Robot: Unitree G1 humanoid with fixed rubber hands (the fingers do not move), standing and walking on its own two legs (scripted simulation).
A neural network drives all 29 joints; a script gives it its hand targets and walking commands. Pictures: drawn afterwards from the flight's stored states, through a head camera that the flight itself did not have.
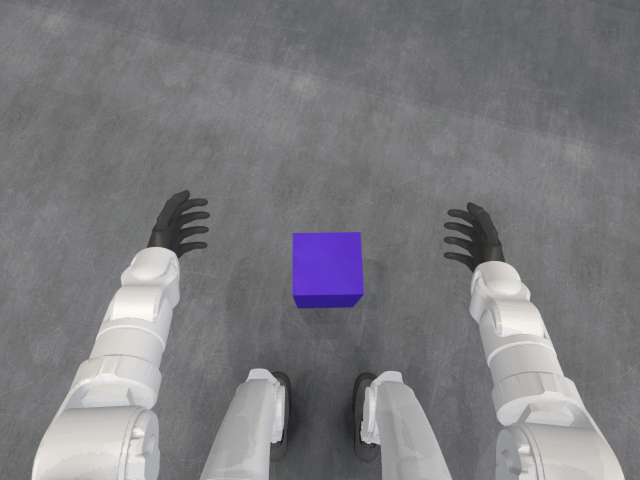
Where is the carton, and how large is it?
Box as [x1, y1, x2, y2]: [293, 232, 363, 307]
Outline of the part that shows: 360,232 293,233 293,297 297,307 352,306 363,294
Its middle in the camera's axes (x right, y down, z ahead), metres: +0.01 +0.09 +0.97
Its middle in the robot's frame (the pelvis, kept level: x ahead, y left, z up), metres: +0.45 -0.01 -0.56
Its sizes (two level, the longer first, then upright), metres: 0.153 0.140 0.253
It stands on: the floor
